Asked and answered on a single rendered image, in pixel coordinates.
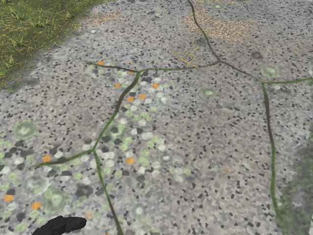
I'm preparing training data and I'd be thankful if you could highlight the left robot hand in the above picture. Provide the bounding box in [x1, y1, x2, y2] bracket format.
[31, 215, 87, 235]

